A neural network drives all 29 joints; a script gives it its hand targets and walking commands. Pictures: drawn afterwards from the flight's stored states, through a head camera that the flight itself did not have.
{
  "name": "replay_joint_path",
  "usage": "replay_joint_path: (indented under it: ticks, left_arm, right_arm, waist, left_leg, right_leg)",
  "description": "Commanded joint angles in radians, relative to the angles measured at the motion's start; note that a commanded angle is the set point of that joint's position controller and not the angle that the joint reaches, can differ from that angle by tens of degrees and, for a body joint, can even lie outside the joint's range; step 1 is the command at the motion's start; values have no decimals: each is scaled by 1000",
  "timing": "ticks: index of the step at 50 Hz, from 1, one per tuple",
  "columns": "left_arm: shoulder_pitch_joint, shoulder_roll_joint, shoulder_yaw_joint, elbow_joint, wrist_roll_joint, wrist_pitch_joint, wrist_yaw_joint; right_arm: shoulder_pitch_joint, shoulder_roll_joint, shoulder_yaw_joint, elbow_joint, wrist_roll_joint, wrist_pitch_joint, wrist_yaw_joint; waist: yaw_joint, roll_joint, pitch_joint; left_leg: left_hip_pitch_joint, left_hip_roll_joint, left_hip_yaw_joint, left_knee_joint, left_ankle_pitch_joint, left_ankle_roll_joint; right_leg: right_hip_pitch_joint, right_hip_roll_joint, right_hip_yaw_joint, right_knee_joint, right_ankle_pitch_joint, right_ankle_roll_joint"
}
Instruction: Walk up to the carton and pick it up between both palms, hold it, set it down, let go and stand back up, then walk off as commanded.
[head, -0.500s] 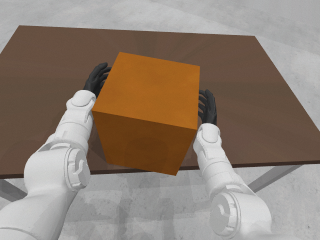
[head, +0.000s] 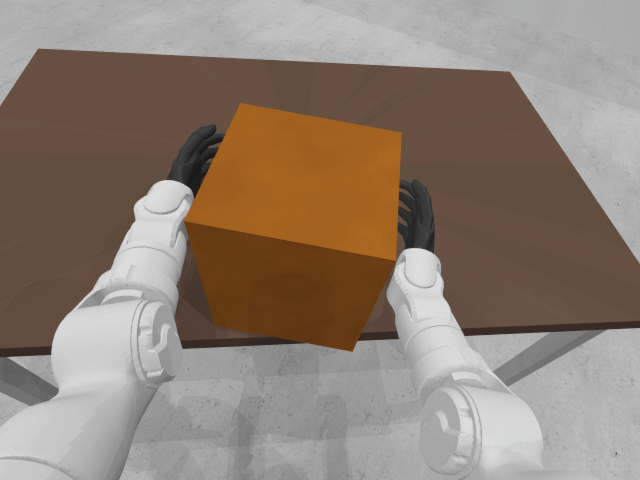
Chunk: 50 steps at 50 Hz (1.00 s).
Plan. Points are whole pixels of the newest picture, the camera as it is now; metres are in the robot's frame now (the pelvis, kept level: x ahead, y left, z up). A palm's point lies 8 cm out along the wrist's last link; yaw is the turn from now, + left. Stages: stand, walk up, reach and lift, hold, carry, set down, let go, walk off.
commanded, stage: reach and lift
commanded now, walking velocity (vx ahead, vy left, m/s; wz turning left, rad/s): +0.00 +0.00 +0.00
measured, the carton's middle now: (300, 236) +0.42 +0.02 +0.04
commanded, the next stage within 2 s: none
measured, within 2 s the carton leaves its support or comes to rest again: leaves its support in 0.52 s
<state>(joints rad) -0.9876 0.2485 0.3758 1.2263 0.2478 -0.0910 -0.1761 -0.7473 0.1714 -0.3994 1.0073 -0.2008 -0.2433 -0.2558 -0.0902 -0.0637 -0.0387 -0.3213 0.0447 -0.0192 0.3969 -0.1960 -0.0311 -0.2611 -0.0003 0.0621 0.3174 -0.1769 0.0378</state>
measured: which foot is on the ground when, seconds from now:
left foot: down 0.00-1.00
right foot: down 0.00-1.00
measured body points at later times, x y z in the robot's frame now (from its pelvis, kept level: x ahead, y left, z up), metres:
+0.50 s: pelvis -0.02 +0.00 +0.00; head +0.02 +0.03 +0.45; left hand +0.44 +0.14 +0.10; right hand +0.38 -0.16 +0.08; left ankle +0.00 +0.13 -0.75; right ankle -0.02 -0.15 -0.75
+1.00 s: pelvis -0.03 +0.00 +0.00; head -0.02 +0.03 +0.45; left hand +0.43 +0.15 +0.15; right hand +0.38 -0.15 +0.14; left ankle +0.00 +0.13 -0.75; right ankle -0.02 -0.15 -0.75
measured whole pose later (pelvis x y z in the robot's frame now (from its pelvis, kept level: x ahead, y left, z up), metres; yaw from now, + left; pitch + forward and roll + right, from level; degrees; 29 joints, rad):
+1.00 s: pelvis -0.03 +0.00 +0.00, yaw +0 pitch +3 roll -1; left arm -0.88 0.12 0.36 0.82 0.25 0.25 -0.07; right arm -0.77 0.07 -0.27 0.84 -0.05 0.07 -0.21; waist -0.09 -0.06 -0.08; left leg -0.27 0.04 -0.02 0.37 -0.15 -0.03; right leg -0.23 0.00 0.06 0.31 -0.15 0.04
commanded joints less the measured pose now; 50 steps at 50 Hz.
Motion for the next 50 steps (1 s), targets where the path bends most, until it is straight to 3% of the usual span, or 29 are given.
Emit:
replay_joint_path:
  ticks: [1, 13, 24, 27, 36, 41, 50]
  left_arm:
    - [-327, -672, -121, -59, 100, -22, -80]
    - [-316, -742, -252, -180, 21, 22, -47]
    - [-387, -846, -397, -351, -89, 94, -9]
    - [-415, -863, -409, -373, -105, 118, -1]
    - [-479, -828, -342, -384, -76, 232, -12]
    - [-508, -826, -342, -404, -76, 263, -5]
    - [-495, -838, -394, -525, -103, 319, 19]
  right_arm:
    - [-474, 516, 283, -201, -108, -60, 138]
    - [-523, 488, 424, -303, -15, -12, 157]
    - [-645, 508, 600, -458, 127, 78, 168]
    - [-680, 518, 625, -477, 164, 110, 165]
    - [-792, 471, 577, -440, 226, 190, 171]
    - [-823, 453, 560, -422, 238, 214, 182]
    - [-836, 430, 603, -450, 300, 255, 192]
  waist:
    - [60, 135, -406]
    - [72, 165, -524]
    - [70, 159, -668]
    - [74, 147, -673]
    - [89, 112, -494]
    - [87, 125, -498]
    - [93, 146, -561]
  left_leg:
    - [237, -60, 131, -8, 460, -34]
    - [326, -55, 116, 13, 543, -47]
    - [363, -70, 86, 26, 525, -40]
    - [340, -80, 81, 16, 458, -31]
    - [303, -93, 86, -52, 234, -6]
    - [315, -94, 84, -60, 220, -7]
    - [395, -94, 74, -30, 352, -27]
  right_leg:
    - [368, 31, -146, -32, 495, -4]
    - [353, 48, -155, -44, 466, -15]
    - [328, 57, -152, -42, 429, -13]
    - [324, 52, -145, -42, 402, -9]
    - [295, 48, -140, -68, 209, -2]
    - [279, 50, -145, -68, 181, 0]
    - [282, 67, -148, -62, 241, 5]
